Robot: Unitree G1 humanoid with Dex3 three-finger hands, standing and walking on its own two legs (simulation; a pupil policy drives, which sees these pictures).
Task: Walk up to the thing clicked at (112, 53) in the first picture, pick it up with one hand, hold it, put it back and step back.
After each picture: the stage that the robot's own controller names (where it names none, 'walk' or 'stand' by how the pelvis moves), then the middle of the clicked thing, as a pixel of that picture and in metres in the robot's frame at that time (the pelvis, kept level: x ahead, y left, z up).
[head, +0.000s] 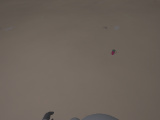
stand; (113, 52) +1.56 -0.47 -0.72
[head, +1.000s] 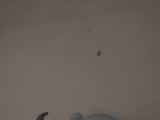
walk; (98, 53) +1.49 -0.04 -0.70
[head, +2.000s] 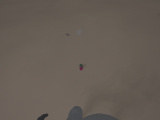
walk; (81, 67) +0.98 +0.25 -0.71
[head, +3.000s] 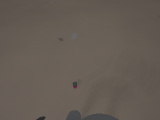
walk; (75, 85) +0.57 +0.23 -0.70
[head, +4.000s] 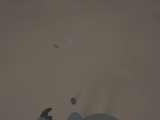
stand; (73, 101) +0.35 +0.23 -0.69
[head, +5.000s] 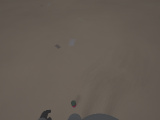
stand; (73, 104) +0.31 +0.21 -0.71
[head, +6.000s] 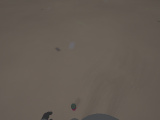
stand; (73, 107) +0.30 +0.20 -0.72
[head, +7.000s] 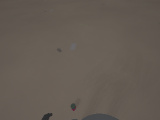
stand; (73, 107) +0.32 +0.21 -0.73
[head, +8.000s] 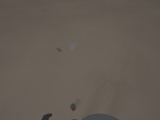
stand; (73, 107) +0.31 +0.22 -0.73
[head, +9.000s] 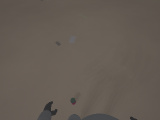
go down; (73, 101) +0.32 +0.21 -0.72
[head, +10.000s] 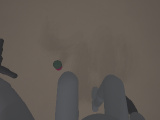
go down; (58, 65) +0.39 +0.25 -0.28
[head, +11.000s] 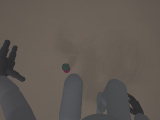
approach; (66, 68) +0.39 +0.24 -0.30
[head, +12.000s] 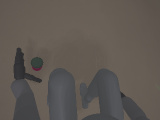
close in; (37, 64) +0.38 +0.28 -0.22
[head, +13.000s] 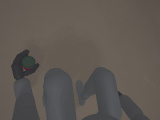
close; (29, 64) +0.37 +0.29 -0.22
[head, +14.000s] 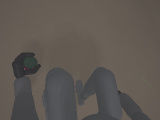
lift; (30, 64) +0.36 +0.28 -0.22
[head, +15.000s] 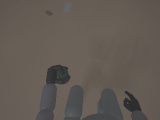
lift; (63, 75) +0.32 +0.20 -0.02
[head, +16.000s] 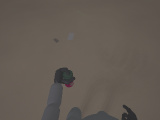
hold; (68, 78) +0.32 +0.18 -0.01
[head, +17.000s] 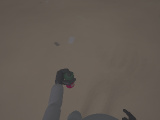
hold; (69, 79) +0.32 +0.17 -0.01
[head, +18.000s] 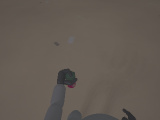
crouch; (70, 79) +0.32 +0.16 -0.01
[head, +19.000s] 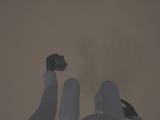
crouch; (60, 64) +0.41 +0.22 -0.10
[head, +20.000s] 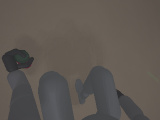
lower; (24, 60) +0.41 +0.29 -0.22
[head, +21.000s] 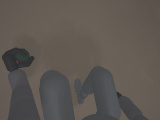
lower; (23, 59) +0.40 +0.30 -0.22
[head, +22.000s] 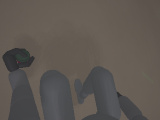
lower; (23, 59) +0.40 +0.30 -0.22
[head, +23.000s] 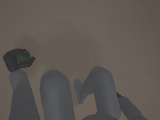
lower; (24, 59) +0.40 +0.30 -0.22
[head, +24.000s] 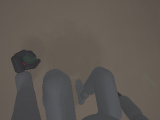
loosen; (30, 60) +0.39 +0.28 -0.22
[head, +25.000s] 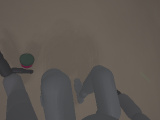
withdraw; (27, 61) +0.39 +0.27 -0.22
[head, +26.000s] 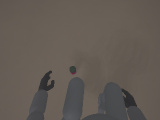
walk; (73, 70) +0.42 +0.21 -0.39
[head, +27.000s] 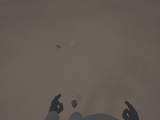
stand; (74, 103) +0.34 +0.19 -0.66
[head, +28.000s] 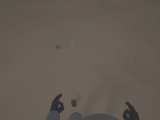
stand; (73, 103) +0.35 +0.20 -0.67
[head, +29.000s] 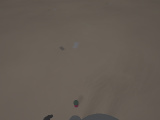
stand; (76, 103) +0.36 +0.18 -0.71
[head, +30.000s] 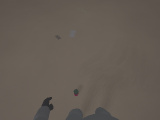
walk; (76, 92) +0.40 +0.15 -0.70
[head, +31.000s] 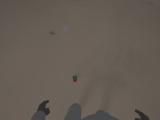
walk; (74, 78) +0.59 +0.22 -0.69
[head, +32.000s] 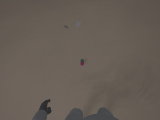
walk; (82, 62) +0.94 +0.19 -0.69
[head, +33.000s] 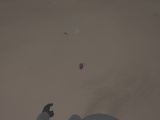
stand; (81, 66) +0.99 +0.20 -0.71
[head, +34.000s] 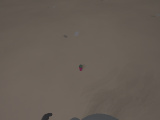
stand; (80, 67) +1.01 +0.21 -0.72
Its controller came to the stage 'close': yes
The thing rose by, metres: 0.71
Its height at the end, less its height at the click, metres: +0.00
